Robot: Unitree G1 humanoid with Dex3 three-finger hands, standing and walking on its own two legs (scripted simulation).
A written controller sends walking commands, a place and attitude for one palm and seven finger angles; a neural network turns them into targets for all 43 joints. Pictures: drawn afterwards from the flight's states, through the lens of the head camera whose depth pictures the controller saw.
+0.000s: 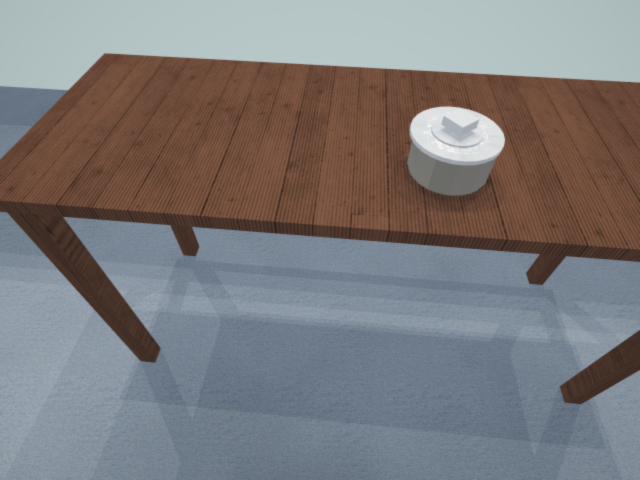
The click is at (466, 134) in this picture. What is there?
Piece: lid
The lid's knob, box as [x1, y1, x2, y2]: [441, 108, 479, 135]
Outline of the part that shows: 459,108 444,115 441,124 458,135 461,135 475,128 479,119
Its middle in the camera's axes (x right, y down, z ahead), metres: +0.23 -0.19 +0.65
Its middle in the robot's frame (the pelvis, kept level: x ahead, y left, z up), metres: +0.64 -0.20 +0.10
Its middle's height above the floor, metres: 0.87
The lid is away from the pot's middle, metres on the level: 0.00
